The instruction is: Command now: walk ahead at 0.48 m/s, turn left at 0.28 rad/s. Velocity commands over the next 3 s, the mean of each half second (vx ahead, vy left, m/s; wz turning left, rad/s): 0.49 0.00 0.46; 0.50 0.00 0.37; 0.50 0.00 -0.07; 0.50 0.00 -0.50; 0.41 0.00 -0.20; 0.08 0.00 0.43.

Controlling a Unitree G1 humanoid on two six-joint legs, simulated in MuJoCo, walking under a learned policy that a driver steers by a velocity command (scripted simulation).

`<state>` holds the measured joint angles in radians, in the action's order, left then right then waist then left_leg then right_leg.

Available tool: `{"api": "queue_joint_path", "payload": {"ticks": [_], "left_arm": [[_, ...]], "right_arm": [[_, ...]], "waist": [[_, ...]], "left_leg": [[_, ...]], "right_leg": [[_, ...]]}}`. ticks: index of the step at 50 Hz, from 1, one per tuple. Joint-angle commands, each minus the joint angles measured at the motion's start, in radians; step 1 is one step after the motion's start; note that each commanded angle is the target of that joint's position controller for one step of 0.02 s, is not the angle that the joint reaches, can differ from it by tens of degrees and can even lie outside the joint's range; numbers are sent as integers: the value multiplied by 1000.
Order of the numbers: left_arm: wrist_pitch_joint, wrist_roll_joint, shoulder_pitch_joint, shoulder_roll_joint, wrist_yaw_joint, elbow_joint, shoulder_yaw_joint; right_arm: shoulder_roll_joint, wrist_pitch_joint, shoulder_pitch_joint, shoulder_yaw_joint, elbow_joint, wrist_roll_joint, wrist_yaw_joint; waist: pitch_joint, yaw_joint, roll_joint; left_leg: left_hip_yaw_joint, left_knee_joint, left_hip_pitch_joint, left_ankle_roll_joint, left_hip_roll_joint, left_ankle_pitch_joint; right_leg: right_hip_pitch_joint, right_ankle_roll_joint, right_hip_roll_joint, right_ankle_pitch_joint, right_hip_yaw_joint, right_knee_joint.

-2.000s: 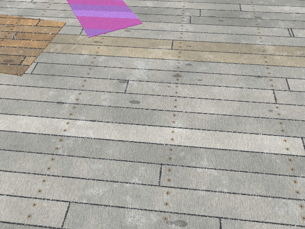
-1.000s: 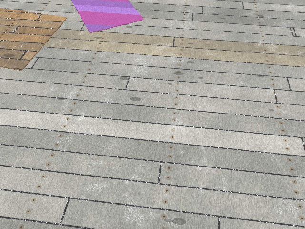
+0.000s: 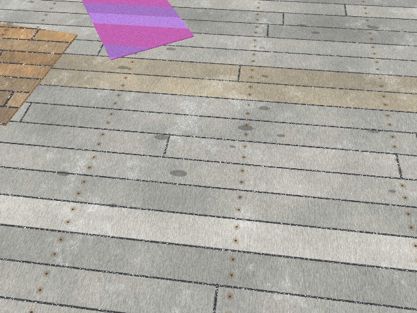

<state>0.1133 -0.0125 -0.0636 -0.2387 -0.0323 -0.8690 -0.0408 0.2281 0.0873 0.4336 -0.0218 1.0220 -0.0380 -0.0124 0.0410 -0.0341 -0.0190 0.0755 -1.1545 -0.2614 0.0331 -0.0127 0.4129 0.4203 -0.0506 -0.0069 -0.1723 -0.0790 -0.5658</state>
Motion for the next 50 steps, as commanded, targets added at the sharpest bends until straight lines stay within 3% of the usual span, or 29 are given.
{"api": "queue_joint_path", "payload": {"ticks": [1,2,4,6,7,8,11,13,18,21,22,23,24,25,26,27,28,29,30,32,33,35,38,40,43,46,48,49,50], "left_arm": [[16,17,-113,-79,-5,-15,-17],[17,24,-98,-72,-6,-28,-19],[25,25,-109,-74,-2,-50,-22],[29,25,-128,-95,8,-67,-26],[24,28,-136,-69,16,-73,-21],[24,33,-152,-115,23,-77,-29],[17,33,-181,-126,42,-79,-29],[10,23,-219,-145,53,-82,-32],[-32,6,-311,-172,56,-101,-43],[-54,4,-275,-213,65,-74,-54],[-63,5,-258,-225,68,-63,-57],[-65,0,-234,-226,70,-49,-55],[-43,18,-242,-175,69,-15,-39],[1,19,-341,-45,43,28,5],[40,-26,-175,-157,27,60,-22],[53,-47,-109,-161,21,94,-25],[51,-23,-100,-150,32,83,-25],[45,-4,-121,-152,37,82,-32],[29,2,-152,-160,34,79,-39],[2,16,-151,-137,35,85,-42],[-8,20,-155,-118,36,94,-36],[-12,27,-75,-115,37,117,-30],[-3,22,39,-81,30,140,-16],[2,12,90,-82,22,155,-13],[11,6,147,-112,11,182,-19],[23,6,128,-138,-2,192,-27],[28,7,-14,-172,0,154,-46],[28,15,-160,-210,5,119,-62],[27,32,-317,-287,10,100,-82]], "right_arm": [[88,12,-19,-36,-75,0,-14],[55,-7,15,-35,-70,0,-12],[36,-34,9,-40,-77,-1,-14],[50,-45,-54,-49,-111,8,-15],[78,-47,-92,-62,-119,8,-16],[54,-43,-125,-56,-143,10,-11],[56,-25,-226,-54,-179,14,13],[41,-21,-316,-44,-215,20,31],[32,-21,-452,-32,-310,15,69],[86,-26,-380,-58,-335,9,83],[129,-28,-271,-80,-317,5,82],[194,-29,-106,-115,-280,4,70],[306,-48,-6,-155,-278,12,38],[346,-36,-35,-144,-292,20,44],[233,-29,9,-116,-289,36,44],[200,-15,-45,-108,-282,36,46],[159,-7,-119,-93,-298,24,46],[157,-3,-175,-92,-314,24,44],[142,-3,-207,-85,-329,33,41],[131,0,-208,-80,-331,22,32],[176,2,-196,-89,-330,25,25],[175,0,-162,-90,-321,26,12],[172,-6,-112,-85,-301,22,3],[182,-4,-75,-85,-284,23,6],[178,-5,-42,-82,-260,19,7],[193,-16,-38,-86,-247,23,-1],[195,-26,-72,-85,-254,25,-4],[168,-28,-82,-71,-266,33,-2],[106,-20,-8,-50,-289,37,-1]], "waist": [[-61,49,87],[-56,17,119],[-13,2,105],[20,-1,90],[23,8,62],[33,9,91],[42,34,45],[62,69,16],[86,111,23],[-11,36,102],[-75,-28,120],[-161,-120,102],[-267,-149,-96],[-419,-28,-228],[-415,-103,-87],[-238,-77,-57],[-182,-28,60],[-126,12,36],[-115,47,31],[-92,64,66],[-83,75,2],[-46,41,1],[-37,-13,-30],[-31,-42,-53],[-7,-59,-62],[-7,-33,-89],[-76,49,-96],[-194,113,-69],[-355,128,107]], "left_leg": [[51,-103,-324,34,-119,-139],[45,-78,-280,33,-132,-159],[37,-59,-282,34,-136,-178],[52,-6,-372,27,-136,-254],[59,11,-425,33,-124,-307],[73,79,-452,23,-129,-361],[18,277,-449,12,-112,-488],[-36,376,-463,13,-107,-522],[-118,504,-523,43,-80,-405],[-214,509,-317,98,22,-261],[-228,516,-173,126,66,-230],[-200,601,84,168,95,-295],[120,633,419,259,-102,-370],[743,790,681,464,-344,-209],[699,849,695,399,-308,-168],[529,861,560,346,-278,-255],[405,871,430,291,-228,-336],[345,875,296,293,-208,-470],[317,902,212,292,-186,-492],[248,937,139,259,-133,-507],[231,946,97,290,-162,-571],[164,960,54,272,-133,-590],[90,949,30,204,-76,-502],[104,951,48,189,-91,-421],[154,906,163,184,-145,-403],[201,846,273,171,-203,-500],[165,707,279,134,-162,-747],[121,518,195,105,-107,-757],[47,166,-118,37,16,-459]], "right_leg": [[-278,-115,292,0,326,375],[-227,-114,267,-13,268,409],[-165,-131,257,33,186,457],[-184,-138,254,102,118,472],[-222,-114,219,114,74,468],[-221,-132,259,136,73,478],[-272,-114,234,192,-13,482],[-328,-109,248,230,-54,479],[-540,-97,299,386,-106,376],[-569,-64,298,906,-154,164],[-545,-51,286,1013,-164,5],[-429,-14,249,924,-178,-223],[-118,43,150,472,-196,-616],[240,74,-48,-403,32,-895],[337,36,-2,-376,193,-939],[407,12,41,-282,181,-855],[351,0,98,-215,179,-747],[287,15,112,-185,171,-673],[221,30,129,-168,183,-638],[192,52,134,-117,159,-560],[198,79,130,-96,147,-506],[209,111,132,11,130,-359],[143,104,90,242,103,-113],[113,93,66,320,93,-31],[168,58,60,274,109,35],[169,12,52,151,109,72],[-27,-31,10,128,66,121],[-266,-76,62,170,110,85],[-647,-195,274,119,428,81]]}}
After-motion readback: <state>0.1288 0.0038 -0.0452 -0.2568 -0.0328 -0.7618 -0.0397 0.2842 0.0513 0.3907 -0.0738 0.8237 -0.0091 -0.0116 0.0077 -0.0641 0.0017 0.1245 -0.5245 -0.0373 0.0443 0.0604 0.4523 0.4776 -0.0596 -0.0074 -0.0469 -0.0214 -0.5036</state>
